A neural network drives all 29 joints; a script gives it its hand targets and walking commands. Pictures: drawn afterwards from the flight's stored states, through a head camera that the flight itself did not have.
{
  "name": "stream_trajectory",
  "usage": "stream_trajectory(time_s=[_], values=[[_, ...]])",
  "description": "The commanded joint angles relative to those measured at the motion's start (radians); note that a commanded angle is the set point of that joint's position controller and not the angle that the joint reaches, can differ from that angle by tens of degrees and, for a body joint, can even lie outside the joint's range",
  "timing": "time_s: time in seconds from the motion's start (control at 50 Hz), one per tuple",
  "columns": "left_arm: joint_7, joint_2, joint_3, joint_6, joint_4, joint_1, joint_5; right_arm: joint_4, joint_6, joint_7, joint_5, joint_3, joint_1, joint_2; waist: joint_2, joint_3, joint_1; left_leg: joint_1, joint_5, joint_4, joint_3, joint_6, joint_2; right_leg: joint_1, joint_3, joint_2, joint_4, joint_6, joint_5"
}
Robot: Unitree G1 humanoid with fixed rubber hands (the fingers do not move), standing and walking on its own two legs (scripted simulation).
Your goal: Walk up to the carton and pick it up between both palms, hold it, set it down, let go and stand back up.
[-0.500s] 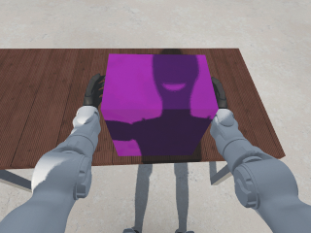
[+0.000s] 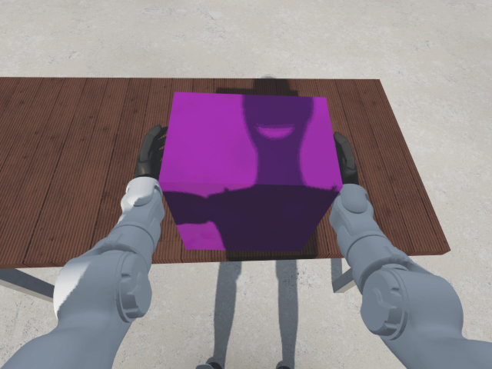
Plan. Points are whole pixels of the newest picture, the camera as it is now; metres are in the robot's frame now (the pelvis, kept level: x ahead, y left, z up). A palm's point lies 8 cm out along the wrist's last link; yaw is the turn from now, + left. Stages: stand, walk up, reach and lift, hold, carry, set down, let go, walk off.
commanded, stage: reach and lift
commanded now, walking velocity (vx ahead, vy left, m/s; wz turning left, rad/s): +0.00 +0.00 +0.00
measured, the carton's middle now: (246, 183) +0.44 +0.01 -0.01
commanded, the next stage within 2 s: none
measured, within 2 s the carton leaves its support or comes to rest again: leaves its support in 1.34 s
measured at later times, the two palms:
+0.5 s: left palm (148, 178) +0.43 +0.18 +0.02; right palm (344, 185) +0.41 -0.15 +0.03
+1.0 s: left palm (146, 180) +0.42 +0.18 +0.03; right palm (342, 185) +0.41 -0.15 +0.03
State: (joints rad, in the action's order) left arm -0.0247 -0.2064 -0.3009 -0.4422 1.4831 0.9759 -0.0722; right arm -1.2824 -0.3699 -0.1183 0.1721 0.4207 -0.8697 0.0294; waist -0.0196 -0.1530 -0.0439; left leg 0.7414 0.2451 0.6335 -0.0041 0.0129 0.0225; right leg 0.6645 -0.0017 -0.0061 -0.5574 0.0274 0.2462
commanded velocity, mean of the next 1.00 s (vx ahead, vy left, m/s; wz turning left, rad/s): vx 0.00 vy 0.00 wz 0.00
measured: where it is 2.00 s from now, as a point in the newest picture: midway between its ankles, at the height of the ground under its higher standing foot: outside the picture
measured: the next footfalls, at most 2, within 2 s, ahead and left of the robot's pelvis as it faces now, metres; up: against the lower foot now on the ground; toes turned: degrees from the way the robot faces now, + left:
none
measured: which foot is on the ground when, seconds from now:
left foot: down 0.00-1.00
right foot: down 0.00-1.00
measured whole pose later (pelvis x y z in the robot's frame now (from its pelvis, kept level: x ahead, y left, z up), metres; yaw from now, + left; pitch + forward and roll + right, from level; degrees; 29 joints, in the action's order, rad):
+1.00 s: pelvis +0.02 -0.01 +0.02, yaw +1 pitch +16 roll -2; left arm -0.01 -0.13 -0.44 -0.47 1.33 0.82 -0.24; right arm -1.07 -0.43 -0.10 0.44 0.59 -0.67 -0.08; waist -0.04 -0.08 -0.02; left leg 0.50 0.16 0.39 0.01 0.00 0.02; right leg 0.40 -0.02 0.00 -0.28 0.02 0.15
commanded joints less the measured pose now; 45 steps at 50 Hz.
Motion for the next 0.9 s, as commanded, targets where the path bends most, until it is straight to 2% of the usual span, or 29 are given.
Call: stream_trajectory(time_s=[0.0, 0.02, 0.04, 0.06, 0.1, 0.12, 0.24, 0.26, 0.28, 0.32, 0.34, 0.36, 0.38, 0.42, 0.44, 0.46, 0.48, 0.5, 0.58, 0.6, 0.62, 0.64, 0.66, 0.7, 0.74, 0.78, 0.82, 0.84, 0.88], values=[[0.13, 0.376, 0.029, -0.046, -0.07, 0.446, -0.154, 0.132, -0.04, 0.139, 0.191, -0.051, -0.404, -0.469, 0.088, -0.545, 0.024, -0.437, -0.446, -0.028, -0.061, -0.057, 0.001, -0.288, -0.069, -0.002, 0.052, -0.03, -0.287], [0.136, 0.409, 0.013, -0.047, -0.07, 0.437, -0.189, 0.16, -0.043, 0.151, 0.257, -0.016, -0.377, -0.495, 0.069, -0.507, 0.021, -0.432, -0.441, -0.049, -0.066, -0.055, -0.004, -0.294, -0.069, -0.001, 0.076, -0.039, -0.32], [0.146, 0.474, 0.029, -0.058, -0.057, 0.423, -0.221, 0.164, -0.069, 0.171, 0.284, -0.041, -0.384, -0.552, 0.111, -0.567, 0.008, -0.484, -0.513, -0.042, -0.07, -0.066, 0.002, -0.309, -0.08, 0.004, 0.07, -0.049, -0.371], [0.151, 0.485, 0.025, -0.058, -0.064, 0.388, -0.232, 0.148, -0.059, 0.185, 0.293, -0.042, -0.352, -0.58, 0.11, -0.511, 0.006, -0.486, -0.535, -0.055, -0.057, -0.063, 0.005, -0.337, -0.084, 0.009, 0.08, -0.041, -0.391], [0.147, 0.494, 0.043, -0.076, -0.066, 0.378, -0.243, 0.144, -0.068, 0.199, 0.333, -0.056, -0.333, -0.579, 0.137, -0.557, 0.022, -0.468, -0.53, -0.089, -0.087, -0.071, 0.013, -0.379, -0.086, 0.0, 0.093, -0.038, -0.416], [0.149, 0.474, 0.037, -0.07, -0.07, 0.374, -0.249, 0.118, -0.057, 0.203, 0.357, -0.029, -0.318, -0.569, 0.099, -0.518, 0.015, -0.471, -0.519, -0.09, -0.071, -0.075, 0.016, -0.354, -0.083, 0.0, 0.098, -0.039, -0.401], [0.151, 0.52, 0.044, -0.058, -0.07, 0.349, -0.253, 0.135, -0.069, 0.207, 0.35, -0.03, -0.309, -0.601, 0.084, -0.483, 0.015, -0.529, -0.537, -0.11, -0.059, -0.079, 0.013, -0.358, -0.084, -0.005, 0.142, -0.035, -0.392], [0.154, 0.512, 0.017, -0.056, -0.066, 0.323, -0.266, 0.149, -0.067, 0.204, 0.361, -0.055, -0.292, -0.612, 0.069, -0.45, 0.04, -0.481, -0.495, -0.122, -0.065, -0.067, 0.002, -0.403, -0.078, 0.005, 0.152, -0.033, -0.399], [0.154, 0.535, 0.032, -0.056, -0.087, 0.343, -0.287, 0.129, -0.057, 0.206, 0.37, -0.037, -0.286, -0.624, 0.08, -0.45, 0.018, -0.455, -0.444, -0.14, -0.074, -0.063, 0.001, -0.421, -0.077, 0.001, 0.162, -0.031, -0.376], [0.159, 0.526, 0.008, -0.052, -0.056, 0.327, -0.285, 0.161, -0.056, 0.209, 0.395, -0.029, -0.279, -0.609, 0.048, -0.459, 0.017, -0.425, -0.392, -0.163, -0.083, -0.055, -0.001, -0.439, -0.085, 0.006, 0.159, -0.018, -0.389], [0.159, 0.533, 0.007, -0.041, -0.071, 0.327, -0.294, 0.137, -0.058, 0.211, 0.382, -0.02, -0.283, -0.614, 0.065, -0.467, 0.014, -0.446, -0.421, -0.159, -0.084, -0.054, 0.0, -0.458, -0.081, 0.007, 0.143, -0.016, -0.416], [0.156, 0.544, 0.024, -0.043, -0.089, 0.308, -0.292, 0.162, -0.064, 0.212, 0.38, -0.04, -0.282, -0.622, 0.083, -0.467, 0.034, -0.443, -0.451, -0.169, -0.097, -0.064, 0.003, -0.466, -0.077, 0.008, 0.143, -0.025, -0.434], [0.158, 0.551, 0.031, -0.046, -0.097, 0.288, -0.291, 0.164, -0.068, 0.206, 0.393, -0.046, -0.261, -0.629, 0.069, -0.468, 0.015, -0.457, -0.497, -0.162, -0.087, -0.069, 0.004, -0.463, -0.091, 0.001, 0.15, -0.02, -0.464], [0.144, 0.571, 0.03, -0.038, -0.101, 0.283, -0.285, 0.193, -0.087, 0.211, 0.375, -0.068, -0.286, -0.619, 0.086, -0.522, 0.043, -0.499, -0.566, -0.148, -0.087, -0.073, 0.005, -0.464, -0.078, -0.004, 0.14, -0.017, -0.474], [0.156, 0.56, 0.002, -0.035, -0.058, 0.285, -0.296, 0.223, -0.074, 0.204, 0.369, -0.066, -0.314, -0.624, 0.037, -0.489, 0.045, -0.434, -0.46, -0.155, -0.089, -0.063, -0.002, -0.505, -0.079, 0.005, 0.166, -0.023, -0.443], [0.155, 0.563, 0.026, -0.044, -0.114, 0.296, -0.281, 0.177, -0.065, 0.205, 0.385, -0.059, -0.265, -0.622, 0.037, -0.459, 0.014, -0.411, -0.443, -0.18, -0.087, -0.066, -0.005, -0.518, -0.079, 0.011, 0.157, -0.02, -0.466], [0.149, 0.55, 0.015, -0.049, -0.121, 0.325, -0.282, 0.183, -0.073, 0.198, 0.383, -0.065, -0.275, -0.647, 0.064, -0.489, 0.043, -0.42, -0.461, -0.18, -0.086, -0.069, -0.007, -0.548, -0.069, 0.017, 0.146, -0.017, -0.495], [0.149, 0.567, 0.022, -0.042, -0.125, 0.29, -0.294, 0.192, -0.084, 0.196, 0.389, -0.074, -0.256, -0.654, 0.078, -0.525, 0.032, -0.432, -0.493, -0.172, -0.104, -0.078, -0.011, -0.561, -0.068, 0.013, 0.153, -0.024, -0.535], [0.151, 0.556, 0.024, -0.04, -0.124, 0.283, -0.307, 0.198, -0.086, 0.197, 0.401, -0.038, -0.278, -0.634, 0.082, -0.493, 0.024, -0.46, -0.512, -0.184, -0.083, -0.075, 0.003, -0.515, -0.093, 0.004, 0.174, -0.02, -0.47], [0.147, 0.558, 0.009, -0.027, -0.111, 0.249, -0.31, 0.189, -0.088, 0.202, 0.384, -0.059, -0.28, -0.635, 0.073, -0.473, 0.06, -0.476, -0.529, -0.18, -0.084, -0.074, 0.005, -0.512, -0.09, -0.001, 0.167, -0.019, -0.458], [0.146, 0.565, 0.017, -0.041, -0.125, 0.255, -0.305, 0.178, -0.076, 0.201, 0.39, -0.075, -0.233, -0.653, 0.055, -0.477, 0.048, -0.473, -0.538, -0.189, -0.086, -0.074, -0.008, -0.525, -0.084, 0.009, 0.181, -0.026, -0.485], [0.144, 0.564, 0.039, -0.046, -0.147, 0.293, -0.28, 0.156, -0.089, 0.195, 0.389, -0.058, -0.237, -0.639, 0.078, -0.473, 0.013, -0.472, -0.542, -0.183, -0.078, -0.087, 0.003, -0.513, -0.097, -0.001, 0.175, -0.023, -0.47], [0.148, 0.557, 0.03, -0.043, -0.128, 0.276, -0.291, 0.166, -0.089, 0.201, 0.379, -0.059, -0.244, -0.638, 0.064, -0.45, 0.036, -0.458, -0.542, -0.185, -0.084, -0.08, 0.001, -0.494, -0.089, -0.005, 0.184, -0.025, -0.464], [0.151, 0.575, 0.037, -0.042, -0.133, 0.265, -0.288, 0.16, -0.091, 0.193, 0.37, -0.077, -0.233, -0.642, 0.059, -0.452, 0.03, -0.493, -0.559, -0.187, -0.066, -0.085, 0.003, -0.5, -0.092, -0.008, 0.196, -0.018, -0.453], [0.146, 0.575, 0.018, -0.046, -0.149, 0.265, -0.304, 0.199, -0.104, 0.191, 0.373, -0.099, -0.266, -0.655, 0.08, -0.496, 0.071, -0.445, -0.532, -0.204, -0.095, -0.077, -0.004, -0.59, -0.082, 0.004, 0.186, -0.019, -0.499], [0.145, 0.59, 0.055, -0.04, -0.159, 0.291, -0.278, 0.177, -0.107, 0.186, 0.356, -0.096, -0.258, -0.633, 0.094, -0.482, 0.033, -0.484, -0.549, -0.199, -0.081, -0.085, 0.005, -0.53, -0.097, -0.007, 0.191, -0.026, -0.486], [0.143, 0.586, 0.062, -0.055, -0.166, 0.301, -0.277, 0.176, -0.117, 0.181, 0.362, -0.098, -0.262, -0.647, 0.096, -0.474, 0.036, -0.49, -0.54, -0.213, -0.082, -0.086, 0.005, -0.532, -0.089, -0.002, 0.203, -0.021, -0.496], [0.143, 0.603, 0.071, -0.049, -0.163, 0.28, -0.272, 0.186, -0.119, 0.179, 0.37, -0.101, -0.258, -0.656, 0.066, -0.515, 0.029, -0.492, -0.56, -0.198, -0.09, -0.085, 0.002, -0.547, -0.091, -0.007, 0.202, -0.02, -0.524], [0.147, 0.605, 0.077, -0.059, -0.161, 0.295, -0.254, 0.198, -0.128, 0.18, 0.355, -0.143, -0.273, -0.663, 0.04, -0.517, 0.045, -0.477, -0.573, -0.21, -0.083, -0.074, -0.006, -0.583, -0.076, 0.002, 0.193, -0.02, -0.565]])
